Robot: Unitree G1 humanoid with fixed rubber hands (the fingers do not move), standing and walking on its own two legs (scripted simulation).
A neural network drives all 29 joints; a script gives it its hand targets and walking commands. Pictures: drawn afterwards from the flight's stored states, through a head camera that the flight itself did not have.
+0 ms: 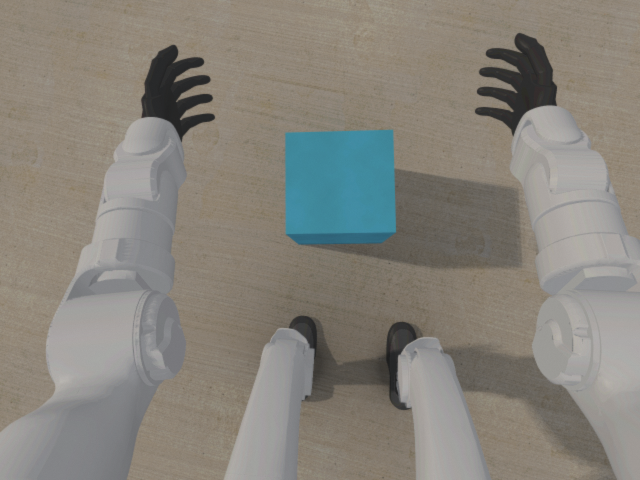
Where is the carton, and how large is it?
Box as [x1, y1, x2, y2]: [285, 130, 395, 244]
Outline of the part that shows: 392,130 285,133 286,234 297,243 303,244 381,242 394,233 395,211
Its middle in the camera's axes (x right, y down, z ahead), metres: +0.04 -0.11 +0.87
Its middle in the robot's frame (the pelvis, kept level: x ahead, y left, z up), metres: +0.52 +0.04 -0.52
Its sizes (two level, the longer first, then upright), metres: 0.210 0.200 0.250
